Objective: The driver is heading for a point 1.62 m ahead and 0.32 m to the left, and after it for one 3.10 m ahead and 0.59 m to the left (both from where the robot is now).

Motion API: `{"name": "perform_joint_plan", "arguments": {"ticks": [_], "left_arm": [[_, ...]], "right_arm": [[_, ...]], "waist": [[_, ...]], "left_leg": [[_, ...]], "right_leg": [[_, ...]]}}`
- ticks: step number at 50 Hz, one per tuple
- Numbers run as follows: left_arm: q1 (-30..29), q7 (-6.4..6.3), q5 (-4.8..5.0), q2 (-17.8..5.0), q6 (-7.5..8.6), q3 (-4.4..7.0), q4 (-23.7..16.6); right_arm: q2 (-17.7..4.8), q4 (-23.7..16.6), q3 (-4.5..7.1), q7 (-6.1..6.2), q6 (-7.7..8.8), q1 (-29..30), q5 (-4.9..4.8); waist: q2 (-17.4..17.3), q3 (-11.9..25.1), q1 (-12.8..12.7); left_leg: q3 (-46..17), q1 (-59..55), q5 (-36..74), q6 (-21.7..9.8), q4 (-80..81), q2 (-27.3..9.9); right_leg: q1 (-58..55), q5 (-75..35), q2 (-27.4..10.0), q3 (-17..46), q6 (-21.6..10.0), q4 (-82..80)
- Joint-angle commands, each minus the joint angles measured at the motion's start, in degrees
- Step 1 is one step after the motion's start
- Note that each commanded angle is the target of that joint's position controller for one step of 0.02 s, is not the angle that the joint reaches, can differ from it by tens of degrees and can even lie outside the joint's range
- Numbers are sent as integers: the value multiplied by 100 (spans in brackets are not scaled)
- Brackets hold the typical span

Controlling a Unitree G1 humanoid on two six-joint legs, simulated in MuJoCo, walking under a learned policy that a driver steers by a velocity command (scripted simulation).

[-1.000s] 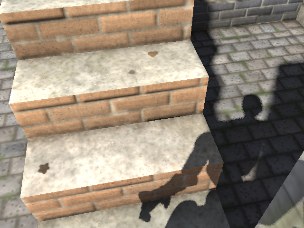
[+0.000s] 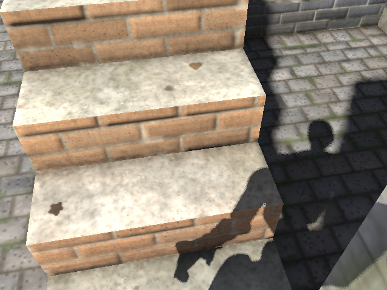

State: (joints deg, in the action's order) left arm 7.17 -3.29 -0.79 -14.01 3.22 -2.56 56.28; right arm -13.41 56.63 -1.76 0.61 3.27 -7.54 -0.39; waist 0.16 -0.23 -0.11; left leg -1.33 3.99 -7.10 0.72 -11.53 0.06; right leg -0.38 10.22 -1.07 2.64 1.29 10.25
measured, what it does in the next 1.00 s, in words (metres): stands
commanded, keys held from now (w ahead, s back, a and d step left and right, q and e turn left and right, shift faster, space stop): w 1.00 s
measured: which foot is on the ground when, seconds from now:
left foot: down 0.00-1.00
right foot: down 0.00-1.00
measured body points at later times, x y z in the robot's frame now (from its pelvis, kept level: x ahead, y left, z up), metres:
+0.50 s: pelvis +0.00 +0.00 +0.00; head +0.00 -0.01 +0.45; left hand +0.12 +0.25 -0.13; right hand +0.12 -0.25 -0.13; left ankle -0.01 +0.13 -0.75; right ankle -0.05 -0.13 -0.75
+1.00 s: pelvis +0.00 -0.01 +0.00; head +0.00 -0.01 +0.45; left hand +0.11 +0.25 -0.13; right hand +0.12 -0.25 -0.13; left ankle -0.01 +0.13 -0.75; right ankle -0.05 -0.13 -0.75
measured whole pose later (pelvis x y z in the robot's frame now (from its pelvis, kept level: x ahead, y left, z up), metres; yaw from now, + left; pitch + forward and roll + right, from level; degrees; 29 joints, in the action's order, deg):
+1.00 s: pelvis +0.00 -0.01 +0.00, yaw +0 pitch +0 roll +0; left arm 7.0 -3.3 -0.7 -13.9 3.0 -2.2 57.1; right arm -13.3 55.6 -1.4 0.8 3.2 -7.8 -0.4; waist 0.0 -0.2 -0.3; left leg -1.5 3.8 -7.2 1.4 -11.4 -0.7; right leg -0.8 10.0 -0.6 2.7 0.9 9.7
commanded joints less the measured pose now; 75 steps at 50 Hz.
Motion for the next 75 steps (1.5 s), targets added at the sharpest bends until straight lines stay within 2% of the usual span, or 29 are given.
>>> {"name": "perform_joint_plan", "arguments": {"ticks": [1, 75], "left_arm": [[-178, -19, 3, -637, 64, 125, -272], [-206, -18, 11, -616, 41, 173, -185]], "right_arm": [[-598, -292, 113, 16, 65, 172, -2], [-565, -414, 163, 29, 54, 127, 2]], "waist": [[-8, 241, -6], [-15, 229, -16]], "left_leg": [[-381, -221, 1330, -55, -13, -586], [-366, -237, 1325, -1, 1, -609]], "right_leg": [[155, -1205, -497, 297, 45, -54], [114, -1305, -479, 332, 8, -107]]}}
